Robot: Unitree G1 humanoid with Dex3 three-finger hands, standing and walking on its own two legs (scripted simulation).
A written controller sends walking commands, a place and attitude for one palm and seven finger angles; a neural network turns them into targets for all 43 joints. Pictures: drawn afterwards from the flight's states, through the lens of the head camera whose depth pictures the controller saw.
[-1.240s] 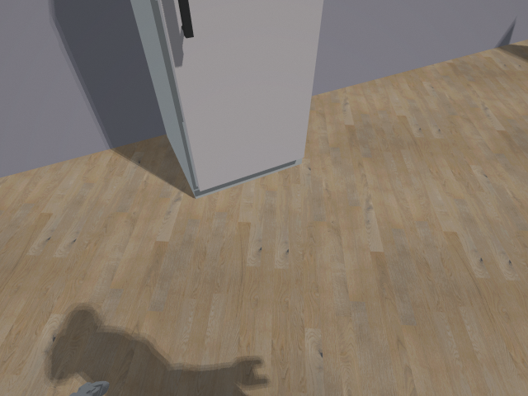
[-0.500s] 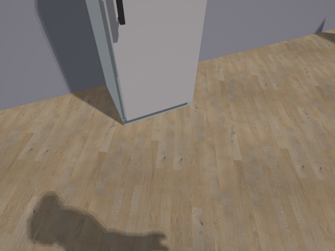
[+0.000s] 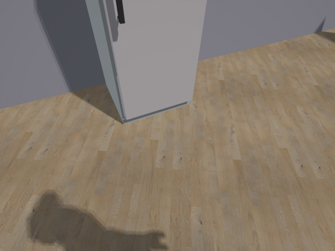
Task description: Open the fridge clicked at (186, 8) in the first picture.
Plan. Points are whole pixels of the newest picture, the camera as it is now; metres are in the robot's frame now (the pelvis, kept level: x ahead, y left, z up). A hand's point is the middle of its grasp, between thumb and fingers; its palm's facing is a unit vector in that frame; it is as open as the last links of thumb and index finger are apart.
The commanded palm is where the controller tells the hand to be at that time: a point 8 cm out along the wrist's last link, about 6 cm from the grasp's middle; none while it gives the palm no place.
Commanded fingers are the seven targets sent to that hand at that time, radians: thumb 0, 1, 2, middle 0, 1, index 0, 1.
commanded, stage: look at it before walking up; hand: left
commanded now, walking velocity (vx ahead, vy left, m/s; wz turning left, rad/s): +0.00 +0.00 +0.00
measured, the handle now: out of the picture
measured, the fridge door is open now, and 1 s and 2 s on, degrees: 0 0 0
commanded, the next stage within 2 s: walk to a spot facing it in 0.20 s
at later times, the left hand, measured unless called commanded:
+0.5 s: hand out of the picture +0.06 +0.23 -0.17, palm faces -0.05 -0.96 -0.28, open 7.4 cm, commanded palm none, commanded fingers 0.00 0.90 0.90 -0.20 -0.30 -0.20 -0.30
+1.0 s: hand out of the picture +0.15 +0.11 -0.17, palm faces -0.20 -0.96 -0.18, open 7.4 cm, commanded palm none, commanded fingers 0.00 0.90 0.90 -0.20 -0.30 -0.20 -0.30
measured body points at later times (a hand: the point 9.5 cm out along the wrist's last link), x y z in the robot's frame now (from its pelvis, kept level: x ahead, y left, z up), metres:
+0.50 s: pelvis +0.02 +0.00 -0.01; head +0.01 +0.00 +0.44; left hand +0.06 +0.28 -0.15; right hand +0.07 -0.28 -0.15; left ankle +0.01 +0.13 -0.75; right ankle +0.00 -0.12 -0.74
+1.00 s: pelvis +0.16 -0.06 +0.00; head +0.17 -0.07 +0.45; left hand +0.16 +0.16 -0.15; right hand +0.18 -0.32 -0.15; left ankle +0.27 +0.06 -0.67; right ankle +0.07 -0.13 -0.75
